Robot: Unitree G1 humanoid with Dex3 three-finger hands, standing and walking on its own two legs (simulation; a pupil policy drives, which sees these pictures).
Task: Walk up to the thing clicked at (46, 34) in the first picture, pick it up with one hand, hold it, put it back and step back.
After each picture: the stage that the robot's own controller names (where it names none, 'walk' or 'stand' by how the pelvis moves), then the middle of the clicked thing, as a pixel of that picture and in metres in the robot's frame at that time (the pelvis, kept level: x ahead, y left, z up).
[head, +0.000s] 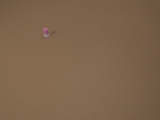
stand; (46, 32) +1.60 +0.48 -0.72
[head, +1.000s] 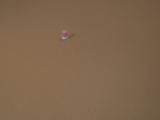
walk; (64, 35) +1.51 +0.21 -0.70
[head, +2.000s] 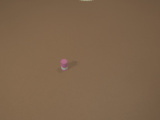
walk; (64, 64) +0.99 +0.15 -0.72
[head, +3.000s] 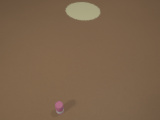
walk; (59, 107) +0.59 +0.19 -0.71
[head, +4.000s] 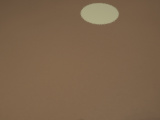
stand; out of the picture +0.39 +0.20 -0.70
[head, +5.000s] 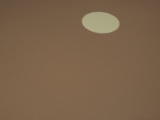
stand; out of the picture +0.36 +0.16 -0.72
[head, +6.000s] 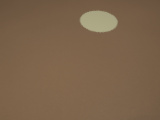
stand; out of the picture +0.35 +0.18 -0.73
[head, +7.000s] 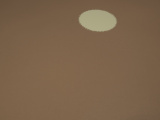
stand; out of the picture +0.34 +0.19 -0.73
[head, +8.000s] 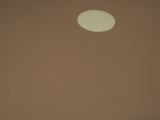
stand; out of the picture +0.34 +0.19 -0.73
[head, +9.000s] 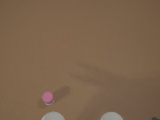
go down; (48, 98) +0.38 +0.19 -0.54
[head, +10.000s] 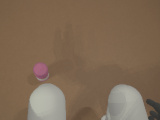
go down; (41, 72) +0.43 +0.21 -0.32
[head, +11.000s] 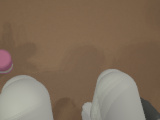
close in; (2, 62) +0.41 +0.24 -0.24
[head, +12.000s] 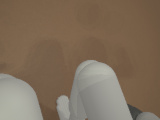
close; out of the picture +0.41 +0.26 -0.22
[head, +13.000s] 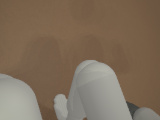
close; out of the picture +0.40 +0.26 -0.22
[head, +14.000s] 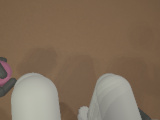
lift; out of the picture +0.32 +0.26 -0.14
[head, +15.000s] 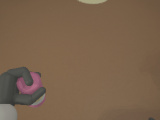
lift; (32, 90) +0.32 +0.18 +0.02
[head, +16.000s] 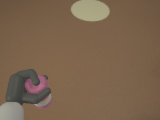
hold; (39, 92) +0.32 +0.16 +0.01
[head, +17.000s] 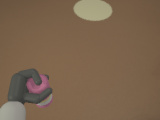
hold; (41, 91) +0.32 +0.16 +0.01
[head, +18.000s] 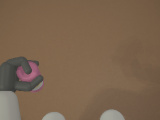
crouch; (31, 77) +0.37 +0.18 -0.06
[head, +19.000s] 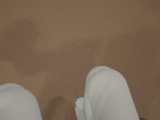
lower; out of the picture +0.43 +0.25 -0.17
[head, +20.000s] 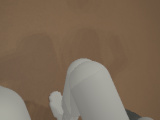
lower; out of the picture +0.43 +0.28 -0.23
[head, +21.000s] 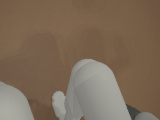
lower; out of the picture +0.42 +0.28 -0.22
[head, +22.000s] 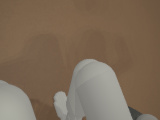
lower; out of the picture +0.42 +0.28 -0.22
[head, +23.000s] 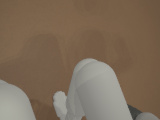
loosen; out of the picture +0.42 +0.28 -0.22
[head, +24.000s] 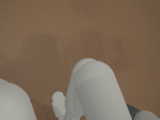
withdraw; out of the picture +0.41 +0.26 -0.23
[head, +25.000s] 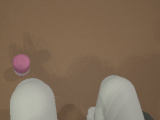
stand; (21, 66) +0.42 +0.22 -0.28
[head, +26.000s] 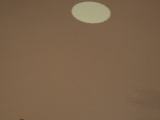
stand; out of the picture +0.35 +0.16 -0.65
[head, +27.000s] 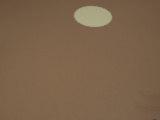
stand; out of the picture +0.38 +0.17 -0.67
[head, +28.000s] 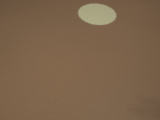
stand; out of the picture +0.37 +0.17 -0.67
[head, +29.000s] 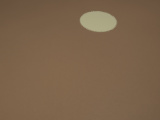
walk; out of the picture +0.39 +0.16 -0.72
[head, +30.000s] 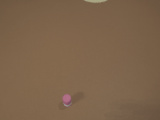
walk; (67, 100) +0.51 +0.13 -0.69
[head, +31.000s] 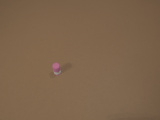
walk; (56, 69) +0.80 +0.26 -0.69
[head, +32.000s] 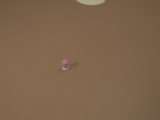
stand; (65, 65) +1.04 +0.19 -0.71
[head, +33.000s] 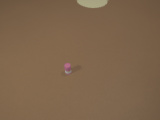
stand; (67, 68) +1.03 +0.18 -0.73
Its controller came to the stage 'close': yes
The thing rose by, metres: 0.72
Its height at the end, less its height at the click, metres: +0.00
